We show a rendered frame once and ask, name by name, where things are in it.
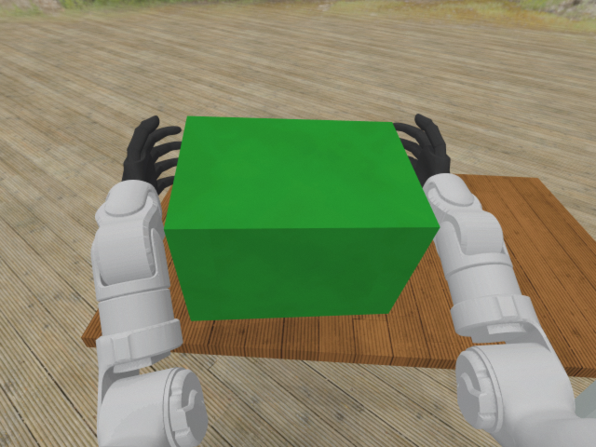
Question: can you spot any table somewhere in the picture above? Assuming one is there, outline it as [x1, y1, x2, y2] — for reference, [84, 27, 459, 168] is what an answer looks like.
[81, 173, 596, 418]

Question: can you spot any robot left forearm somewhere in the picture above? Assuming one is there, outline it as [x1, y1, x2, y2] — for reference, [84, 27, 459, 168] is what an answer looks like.
[90, 180, 183, 447]

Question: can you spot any carton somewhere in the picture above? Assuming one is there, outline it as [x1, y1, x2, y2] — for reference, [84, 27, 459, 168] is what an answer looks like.
[164, 116, 440, 321]

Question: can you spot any robot right upper arm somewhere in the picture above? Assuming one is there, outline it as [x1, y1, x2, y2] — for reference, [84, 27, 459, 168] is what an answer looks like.
[455, 343, 596, 447]

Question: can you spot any robot left hand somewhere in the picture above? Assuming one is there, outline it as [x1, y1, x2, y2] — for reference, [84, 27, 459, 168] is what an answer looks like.
[121, 115, 182, 195]

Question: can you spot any robot right forearm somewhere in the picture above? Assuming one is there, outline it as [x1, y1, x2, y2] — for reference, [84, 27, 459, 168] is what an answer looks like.
[423, 173, 576, 410]

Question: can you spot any robot right hand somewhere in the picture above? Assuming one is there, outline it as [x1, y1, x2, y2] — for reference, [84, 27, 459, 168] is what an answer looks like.
[393, 114, 451, 188]

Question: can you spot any robot left upper arm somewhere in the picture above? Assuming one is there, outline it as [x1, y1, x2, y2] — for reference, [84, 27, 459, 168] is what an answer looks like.
[99, 367, 209, 447]

